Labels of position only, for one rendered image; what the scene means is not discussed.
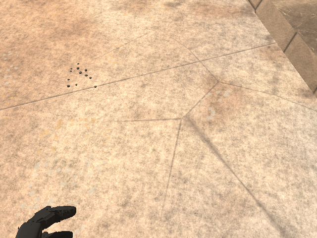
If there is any left robot hand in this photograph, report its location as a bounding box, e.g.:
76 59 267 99
15 205 76 238

